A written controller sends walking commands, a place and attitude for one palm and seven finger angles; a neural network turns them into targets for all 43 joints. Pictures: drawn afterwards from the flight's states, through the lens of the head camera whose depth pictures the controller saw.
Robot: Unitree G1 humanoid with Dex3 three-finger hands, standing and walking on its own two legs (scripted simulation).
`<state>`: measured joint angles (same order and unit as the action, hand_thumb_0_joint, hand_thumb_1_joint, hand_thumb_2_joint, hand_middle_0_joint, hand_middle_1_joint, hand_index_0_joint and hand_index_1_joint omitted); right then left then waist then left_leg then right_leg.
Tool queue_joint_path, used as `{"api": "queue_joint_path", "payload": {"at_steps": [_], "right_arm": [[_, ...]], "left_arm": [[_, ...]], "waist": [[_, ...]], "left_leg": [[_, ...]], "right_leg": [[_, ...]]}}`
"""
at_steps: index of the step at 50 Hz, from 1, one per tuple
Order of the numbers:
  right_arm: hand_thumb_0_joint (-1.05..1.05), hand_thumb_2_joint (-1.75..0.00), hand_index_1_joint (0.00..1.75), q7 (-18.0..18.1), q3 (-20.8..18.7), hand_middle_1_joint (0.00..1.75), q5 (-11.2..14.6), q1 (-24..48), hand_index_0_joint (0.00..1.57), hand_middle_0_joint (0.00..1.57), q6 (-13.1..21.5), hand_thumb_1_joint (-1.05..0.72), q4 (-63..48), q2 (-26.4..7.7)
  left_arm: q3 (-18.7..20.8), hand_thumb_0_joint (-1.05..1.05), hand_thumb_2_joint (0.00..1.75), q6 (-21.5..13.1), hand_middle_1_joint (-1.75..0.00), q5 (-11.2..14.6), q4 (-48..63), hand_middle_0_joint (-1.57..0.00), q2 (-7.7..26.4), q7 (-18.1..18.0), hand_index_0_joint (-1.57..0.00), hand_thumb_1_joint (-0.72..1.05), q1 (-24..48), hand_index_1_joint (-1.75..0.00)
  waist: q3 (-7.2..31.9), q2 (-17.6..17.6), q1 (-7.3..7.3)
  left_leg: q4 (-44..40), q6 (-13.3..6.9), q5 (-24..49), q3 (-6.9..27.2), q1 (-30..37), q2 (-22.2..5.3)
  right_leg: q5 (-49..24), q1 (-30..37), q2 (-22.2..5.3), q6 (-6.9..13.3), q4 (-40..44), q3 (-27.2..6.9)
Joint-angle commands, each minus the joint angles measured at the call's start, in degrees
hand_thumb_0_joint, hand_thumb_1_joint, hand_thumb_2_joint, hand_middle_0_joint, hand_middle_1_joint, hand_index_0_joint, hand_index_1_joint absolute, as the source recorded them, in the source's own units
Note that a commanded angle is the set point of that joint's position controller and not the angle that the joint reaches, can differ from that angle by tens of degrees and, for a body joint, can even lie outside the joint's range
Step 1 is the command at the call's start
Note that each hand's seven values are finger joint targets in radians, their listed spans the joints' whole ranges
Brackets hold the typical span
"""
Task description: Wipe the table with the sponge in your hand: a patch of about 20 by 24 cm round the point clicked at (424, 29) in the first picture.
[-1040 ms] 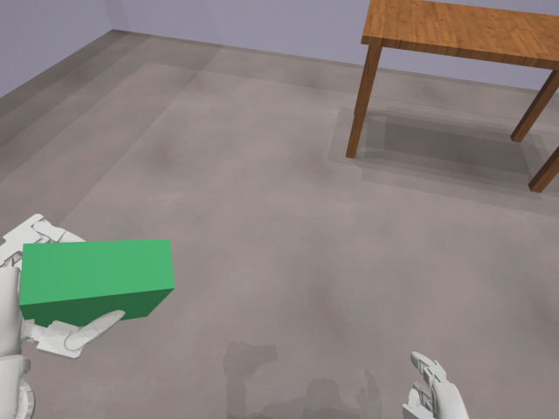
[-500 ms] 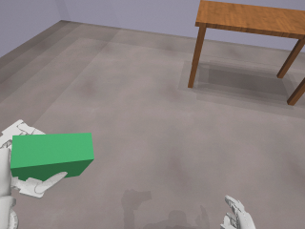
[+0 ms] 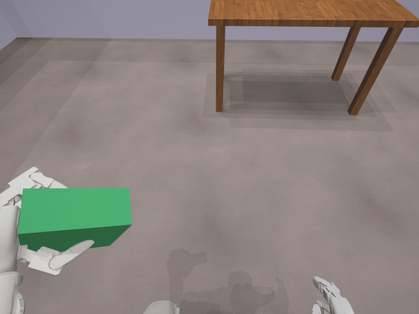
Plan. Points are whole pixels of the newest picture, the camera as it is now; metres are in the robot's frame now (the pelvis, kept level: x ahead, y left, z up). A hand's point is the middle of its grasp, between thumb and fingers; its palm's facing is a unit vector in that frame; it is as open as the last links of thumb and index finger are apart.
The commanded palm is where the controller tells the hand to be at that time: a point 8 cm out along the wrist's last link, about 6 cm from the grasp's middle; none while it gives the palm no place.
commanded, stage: walk to a spot facing it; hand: left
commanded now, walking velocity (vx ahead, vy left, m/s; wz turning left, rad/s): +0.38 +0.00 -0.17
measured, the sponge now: (90, 221) +0.23 +0.19 +0.13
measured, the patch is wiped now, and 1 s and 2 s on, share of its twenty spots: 0.00 0.00 0.00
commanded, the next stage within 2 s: none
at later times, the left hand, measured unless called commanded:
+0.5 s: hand (104, 122) +0.40 +0.21 +0.17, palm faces +0.31 -0.85 -0.44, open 9.8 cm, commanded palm +0.35 +0.26 +0.18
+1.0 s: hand (161, 70) +0.56 +0.12 +0.19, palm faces +0.30 -0.83 -0.47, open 9.8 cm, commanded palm +0.52 +0.18 +0.18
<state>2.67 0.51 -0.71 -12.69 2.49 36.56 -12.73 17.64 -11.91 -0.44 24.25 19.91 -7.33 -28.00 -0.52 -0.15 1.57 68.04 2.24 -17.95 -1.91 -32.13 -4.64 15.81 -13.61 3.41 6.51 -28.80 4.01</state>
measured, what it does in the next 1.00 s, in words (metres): walks ahead: left foot, then right foot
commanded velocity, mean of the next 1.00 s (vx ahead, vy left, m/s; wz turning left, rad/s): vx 0.38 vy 0.00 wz -0.02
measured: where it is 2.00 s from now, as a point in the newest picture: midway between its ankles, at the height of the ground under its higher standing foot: (246, 230)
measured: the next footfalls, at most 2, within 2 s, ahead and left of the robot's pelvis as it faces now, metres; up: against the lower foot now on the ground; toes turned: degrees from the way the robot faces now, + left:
left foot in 0.32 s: +0.20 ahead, +0.14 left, +0.00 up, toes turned +6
right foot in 0.66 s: +0.31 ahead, -0.18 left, +0.00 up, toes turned -17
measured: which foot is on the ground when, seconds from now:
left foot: up 0.00-0.30, down 0.32-0.66, up 0.68-1.00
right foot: down 0.00-0.34, up 0.36-0.64, down 0.66-1.00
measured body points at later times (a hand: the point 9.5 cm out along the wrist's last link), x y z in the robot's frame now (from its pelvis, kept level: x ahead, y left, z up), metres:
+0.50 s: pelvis +0.16 +0.00 -0.01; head +0.16 -0.01 +0.44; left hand +0.38 +0.25 +0.20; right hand +0.31 -0.22 -0.09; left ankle +0.16 +0.13 -0.74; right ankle +0.15 -0.11 -0.67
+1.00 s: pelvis +0.33 -0.08 -0.01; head +0.37 -0.07 +0.44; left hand +0.54 +0.17 +0.21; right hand +0.46 -0.37 -0.08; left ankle +0.41 +0.04 -0.73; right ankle +0.28 -0.17 -0.74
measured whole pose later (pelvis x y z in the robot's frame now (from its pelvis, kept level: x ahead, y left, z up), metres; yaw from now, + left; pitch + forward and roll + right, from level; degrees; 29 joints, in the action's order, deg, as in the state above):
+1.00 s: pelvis +0.33 -0.08 -0.01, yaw -6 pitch +0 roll +1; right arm 3.1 -2.9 -0.3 -11.3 2.1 32.8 -14.9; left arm 23.4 -14.2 0.5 37.3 23.9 -9.9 -30.4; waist -4.2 2.3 0.6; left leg 35.1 0.4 -14.9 -9.1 -23.3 -5.8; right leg 22.1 -12.0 -4.3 1.0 -34.1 10.4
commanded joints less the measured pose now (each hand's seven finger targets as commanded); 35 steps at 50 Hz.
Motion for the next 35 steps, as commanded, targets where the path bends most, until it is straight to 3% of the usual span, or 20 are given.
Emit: {"api": "queue_joint_path", "payload": {"at_steps": [1, 5, 10, 12, 13, 14, 15, 16, 17, 18, 19, 21, 24, 28, 30, 31, 32, 33, 34, 35], "right_arm": [[0.00, -0.90, 0.30, 0.4, -2.3, 0.30, 0.2, 5.9, 0.20, 0.20, 2.4, -0.90, -9.8, -4.7], [0.00, -0.90, 0.30, 0.3, -2.5, 0.30, 0.5, 5.2, 0.20, 0.20, 2.8, -0.90, -11.1, -4.6], [0.00, -0.90, 0.30, 0.5, -3.0, 0.30, 0.8, 4.9, 0.20, 0.20, 3.4, -0.90, -12.3, -5.0], [0.00, -0.90, 0.30, 0.7, -3.0, 0.30, 0.9, 4.1, 0.20, 0.20, 3.5, -0.90, -12.4, -5.1], [0.00, -0.90, 0.30, 1.0, -3.3, 0.30, 0.8, 3.4, 0.20, 0.20, 3.5, -0.90, -12.2, -5.4], [0.00, -0.90, 0.30, 1.5, -3.5, 0.30, 0.8, 2.5, 0.20, 0.20, 3.6, -0.90, -12.3, -5.8], [0.00, -0.90, 0.30, 1.7, -4.0, 0.30, 0.7, 2.8, 0.20, 0.20, 3.6, -0.90, -12.4, -7.1], [0.00, -0.90, 0.30, 1.5, -3.5, 0.30, 0.5, 2.3, 0.20, 0.20, 3.4, -0.90, -11.8, -6.3], [0.00, -0.90, 0.30, 1.3, -2.7, 0.30, 0.4, 2.6, 0.20, 0.20, 3.7, -0.90, -11.8, -5.3], [0.00, -0.90, 0.30, 1.5, -2.2, 0.30, 0.0, 4.4, 0.20, 0.20, 3.8, -0.90, -10.8, -5.1], [0.00, -0.90, 0.30, 1.2, -2.0, 0.30, -0.3, 5.4, 0.20, 0.20, 3.8, -0.90, -10.6, -4.5], [0.00, -0.90, 0.30, 1.2, -2.5, 0.30, 0.6, 4.9, 0.20, 0.20, 4.2, -0.90, -9.6, -4.6], [0.00, -0.90, 0.30, 1.2, -2.8, 0.30, 0.6, 4.4, 0.20, 0.20, 4.9, -0.90, -9.7, -5.0], [0.00, -0.90, 0.30, 1.2, -2.8, 0.30, 0.7, 4.6, 0.20, 0.20, 5.7, -0.90, -10.1, -5.0], [0.00, -0.90, 0.30, 1.4, -3.0, 0.30, 0.8, 4.6, 0.20, 0.20, 5.4, -0.90, -9.7, -4.4], [0.00, -0.90, 0.30, 1.5, -3.0, 0.30, 1.0, 4.2, 0.20, 0.20, 5.1, -0.90, -9.3, -4.0], [0.00, -0.90, 0.30, 1.3, -3.1, 0.30, 1.4, 3.8, 0.20, 0.20, 4.9, -0.90, -9.3, -3.0], [0.00, -0.90, 0.30, 1.3, -3.0, 0.30, 1.5, 4.5, 0.20, 0.20, 4.5, -0.90, -10.2, -1.4], [0.00, -0.90, 0.30, 1.3, -2.5, 0.30, 1.2, 7.6, 0.20, 0.20, 4.6, -0.90, -11.0, -2.8], [0.00, -0.90, 0.30, 0.9, -2.9, 0.30, 1.0, 6.4, 0.20, 0.20, 4.7, -0.90, -9.6, -3.5]], "left_arm": [[11.8, 0.00, 1.30, -5.4, -1.60, 1.4, 15.5, -1.20, 13.7, -2.2, -1.20, 0.10, 3.4, -1.60], [11.1, 0.00, 1.30, -4.9, -1.60, 1.9, 14.2, -1.20, 12.2, -2.7, -1.20, 0.10, 0.8, -1.60], [10.2, 0.00, 1.30, -3.9, -1.60, 2.0, 15.8, -1.20, 11.7, -2.9, -1.20, 0.10, 1.4, -1.60], [9.9, 0.00, 1.30, -3.8, -1.60, 2.1, 16.6, -1.20, 11.5, -3.1, -1.20, 0.10, 2.4, -1.60], [9.5, 0.00, 1.30, -3.7, -1.60, 2.2, 17.0, -1.20, 11.5, -3.1, -1.20, 0.10, 3.0, -1.60], [9.6, 0.00, 1.30, -4.1, -1.60, 2.3, 19.0, -1.20, 11.9, -3.2, -1.20, 0.10, 4.7, -1.60], [10.5, 0.00, 1.30, -4.7, -1.60, 2.4, 20.1, -1.20, 12.2, -3.3, -1.20, 0.10, 5.1, -1.60], [10.4, 0.00, 1.30, -5.4, -1.60, 2.4, 20.7, -1.20, 12.1, -3.4, -1.20, 0.10, 6.0, -1.60], [10.5, 0.00, 1.30, -5.4, -1.60, 2.1, 19.2, -1.20, 13.4, -3.5, -1.20, 0.10, 7.8, -1.60], [10.7, 0.00, 1.30, -4.7, -1.60, 2.4, 16.3, -1.20, 14.4, -2.8, -1.20, 0.10, 7.0, -1.60], [9.6, 0.00, 1.30, -4.0, -1.60, 1.9, 17.9, -1.20, 13.5, -2.4, -1.20, 0.10, 9.9, -1.60], [8.7, 0.00, 1.30, -3.6, -1.60, 1.4, 18.8, -1.20, 11.6, -2.3, -1.20, 0.10, 9.2, -1.60], [9.6, 0.00, 1.30, -3.7, -1.60, 1.2, 19.4, -1.20, 10.5, -2.4, -1.20, 0.10, 5.5, -1.60], [9.5, 0.00, 1.30, -3.8, -1.60, 1.5, 15.5, -1.20, 9.2, -2.1, -1.20, 0.10, 5.4, -1.60], [9.6, 0.00, 1.30, -4.0, -1.60, 1.4, 13.2, -1.20, 9.4, -2.0, -1.20, 0.10, 6.4, -1.60], [9.5, 0.00, 1.30, -3.6, -1.60, 1.3, 12.5, -1.20, 9.4, -2.0, -1.20, 0.10, 7.0, -1.60], [9.6, 0.00, 1.30, -3.3, -1.60, 1.0, 13.2, -1.20, 10.4, -2.2, -1.20, 0.10, 8.5, -1.60], [10.7, 0.00, 1.30, -2.6, -1.60, 0.5, 11.8, -1.20, 12.2, -2.5, -1.20, 0.10, 7.3, -1.60], [12.7, 0.00, 1.30, -2.4, -1.60, 1.3, 13.9, -1.20, 14.2, -2.9, -1.20, 0.10, 8.4, -1.60], [12.5, 0.00, 1.30, -3.1, -1.60, 1.4, 15.0, -1.20, 13.8, -2.5, -1.20, 0.10, 9.9, -1.60]], "waist": [[5.9, 0.7, -1.18], [8.1, 3.9, -1.99], [7.0, 5.9, -3.03], [7.1, 4.9, -2.55], [8.6, 2.6, -1.62], [10.2, 0.6, -0.40], [13.1, -8.0, -0.10], [14.6, -15.4, -0.34], [11.3, -13.4, -0.67], [8.4, -12.8, -0.93], [3.5, -10.4, -0.42], [-0.5, -8.8, -1.37], [0.2, -12.0, -2.27], [0.3, -14.2, -1.26], [2.3, -11.3, -1.92], [4.5, -7.3, -2.40], [7.5, 1.7, -2.83], [8.9, 19.5, -3.06], [9.3, 19.3, -3.73], [9.2, 12.3, -2.56]], "left_leg": [[-7.8, 0.1, 2.6, -0.4, -8.8, -1.9], [-21.0, -0.8, 2.9, -3.9, -5.3, -1.1], [-31.4, -2.1, 1.7, -6.7, 1.0, 0.1], [-36.8, -2.6, 3.9, -8.7, 7.3, 1.3], [-40.9, -3.1, 7.6, -9.5, 15.2, 2.0], [-43.3, -4.8, 11.4, -7.8, 27.3, 1.1], [-44.6, -8.9, 13.5, 3.6, 39.7, -6.3], [-45.1, -15.3, 21.1, 19.5, 48.4, -18.7], [-49.0, -18.2, 19.0, 26.9, 44.9, -23.0], [-50.8, -18.5, 9.1, 26.7, 38.7, -23.8], [-53.2, -18.1, 4.9, 24.8, 31.5, -23.8], [-53.5, -15.8, 1.4, 14.5, 24.3, -20.8], [-54.1, -11.4, 0.5, 1.1, 17.1, -15.3], [-50.9, -8.9, 2.4, -5.1, 16.1, -13.3], [-42.1, -7.7, 3.4, -7.1, 16.0, -11.7], [-32.7, -6.7, 5.9, -9.7, 15.1, -9.2], [-17.9, -5.4, 5.4, -11.1, 11.0, -5.5], [-0.2, -3.4, -10.3, -10.0, -3.7, 1.5], [8.2, -2.8, -15.2, -1.8, -9.3, 1.3], [10.0, -2.6, -12.1, 2.2, -8.3, -1.3]], "right_leg": [[-14.9, 12.2, -16.7, 4.7, 13.2, -17.5], [-20.4, 16.2, -15.7, 4.1, 11.1, -16.5], [-23.7, 16.5, -15.9, 4.8, 8.1, -16.4], [-26.9, 14.8, -14.5, 3.3, 4.6, -15.0], [-28.8, 11.8, -13.3, 1.7, -0.9, -12.9], [-29.4, 4.2, -10.8, -1.0, -9.3, -10.2], [-20.9, -6.8, -6.9, -4.4, -19.7, -7.2], [7.5, -19.6, -3.1, -6.9, -32.4, -3.0], [17.6, -24.5, -2.1, -6.4, -41.6, -5.3], [16.2, -26.0, -4.3, -6.1, -44.9, -7.9], [14.6, -26.6, -7.2, -6.3, -44.9, -8.2], [10.8, -26.0, -9.8, -6.7, -40.9, -6.7], [5.0, -15.2, -9.8, -7.3, -26.3, 0.6], [0.0, -6.3, -6.9, -8.5, -13.7, 7.7], [-2.7, 0.5, -5.0, -8.3, -6.6, 10.5], [-3.0, 6.3, -4.0, -7.8, -3.3, 10.6], [-1.3, 11.8, -8.7, -5.0, 1.1, 2.4], [-5.7, 18.6, -22.0, 1.9, 6.8, -24.1], [-9.6, 19.4, -28.2, 4.9, 10.2, -33.8], [-4.8, 16.6, -28.2, 5.2, 10.7, -31.6]]}}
